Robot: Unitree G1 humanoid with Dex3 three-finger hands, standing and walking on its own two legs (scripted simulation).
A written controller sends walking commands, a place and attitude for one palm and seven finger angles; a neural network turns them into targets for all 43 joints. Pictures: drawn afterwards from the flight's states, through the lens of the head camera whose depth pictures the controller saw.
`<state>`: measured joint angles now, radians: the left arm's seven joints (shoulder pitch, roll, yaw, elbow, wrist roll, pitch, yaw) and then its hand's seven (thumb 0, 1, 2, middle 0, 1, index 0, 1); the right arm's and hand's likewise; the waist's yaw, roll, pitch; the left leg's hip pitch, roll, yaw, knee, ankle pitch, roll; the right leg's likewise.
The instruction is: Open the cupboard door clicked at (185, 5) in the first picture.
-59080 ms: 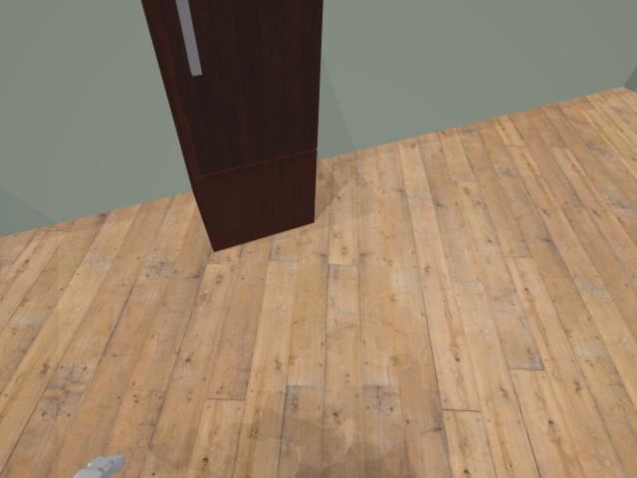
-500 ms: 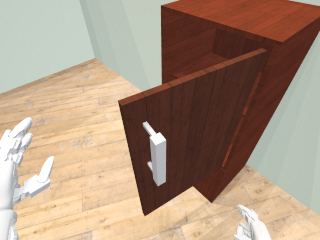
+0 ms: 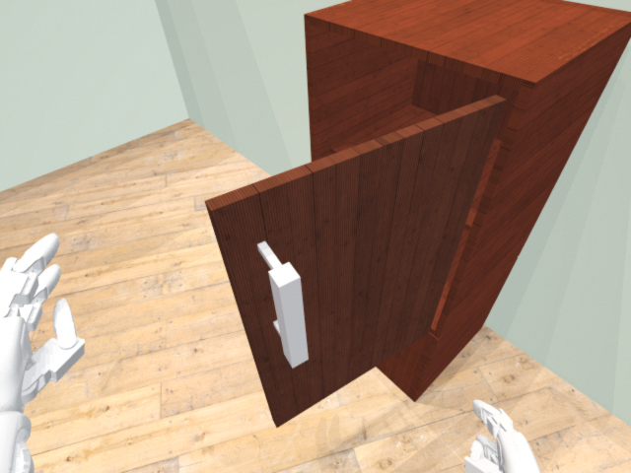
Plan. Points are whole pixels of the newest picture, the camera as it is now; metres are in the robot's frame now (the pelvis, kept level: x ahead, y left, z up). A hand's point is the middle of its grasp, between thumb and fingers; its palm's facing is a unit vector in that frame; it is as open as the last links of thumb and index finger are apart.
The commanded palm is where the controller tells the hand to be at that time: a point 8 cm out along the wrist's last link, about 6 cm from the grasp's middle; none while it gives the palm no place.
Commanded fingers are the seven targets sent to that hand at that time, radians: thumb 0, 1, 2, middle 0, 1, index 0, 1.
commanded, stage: step back with the hand held close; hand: left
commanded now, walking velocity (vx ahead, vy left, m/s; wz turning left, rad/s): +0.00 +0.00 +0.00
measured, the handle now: (282, 307) +0.29 +0.08 +0.09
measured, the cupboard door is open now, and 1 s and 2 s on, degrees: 79 79 79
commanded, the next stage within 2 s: stop stepping back and stand still in 1.20 s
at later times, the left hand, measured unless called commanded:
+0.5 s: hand (32, 379) +0.15 +0.28 +0.15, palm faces +0.32 -0.80 -0.51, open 7.4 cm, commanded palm +0.09 +0.32 +0.17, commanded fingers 0.00 0.90 0.90 -0.20 -0.30 -0.20 -0.30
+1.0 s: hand out of the picture +0.04 +0.34 +0.16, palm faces +0.47 -0.78 -0.41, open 7.4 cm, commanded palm -0.02 +0.38 +0.17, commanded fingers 0.00 0.90 0.90 -0.20 -0.30 -0.20 -0.30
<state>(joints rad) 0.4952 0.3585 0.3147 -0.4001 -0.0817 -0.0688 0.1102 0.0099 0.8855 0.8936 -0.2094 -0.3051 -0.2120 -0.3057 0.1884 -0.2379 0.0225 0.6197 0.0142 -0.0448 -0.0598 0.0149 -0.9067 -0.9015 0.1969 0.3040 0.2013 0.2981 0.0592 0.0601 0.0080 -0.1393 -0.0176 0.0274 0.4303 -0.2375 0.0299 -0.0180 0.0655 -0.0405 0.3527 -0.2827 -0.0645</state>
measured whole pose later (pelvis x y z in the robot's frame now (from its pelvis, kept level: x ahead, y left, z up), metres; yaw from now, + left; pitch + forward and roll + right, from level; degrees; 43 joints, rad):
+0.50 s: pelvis -0.06 +0.03 -0.01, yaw -2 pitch -1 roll -2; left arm 0.58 0.47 0.40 -0.53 -0.06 -0.12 0.13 0.01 0.88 0.89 -0.21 -0.31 -0.22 -0.31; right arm 0.19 -0.24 -0.01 0.54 0.03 0.05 -0.08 0.01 -0.91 -0.90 0.20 0.30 0.20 0.30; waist -0.01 0.02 0.03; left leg -0.33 0.00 0.06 0.53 -0.19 0.06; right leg -0.23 0.07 -0.02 0.48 -0.24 -0.03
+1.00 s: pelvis -0.15 +0.08 -0.03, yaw +2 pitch -3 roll -4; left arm 0.51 0.43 0.42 -0.60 -0.02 -0.21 0.17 0.01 0.88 0.89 -0.21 -0.31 -0.21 -0.31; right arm 0.22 -0.22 0.00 0.61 0.00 -0.04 -0.06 0.01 -0.90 -0.90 0.20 0.30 0.20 0.30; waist 0.00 0.00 0.05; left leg -0.49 -0.04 0.06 0.70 -0.26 0.07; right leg -0.39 0.03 -0.01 0.66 -0.27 0.02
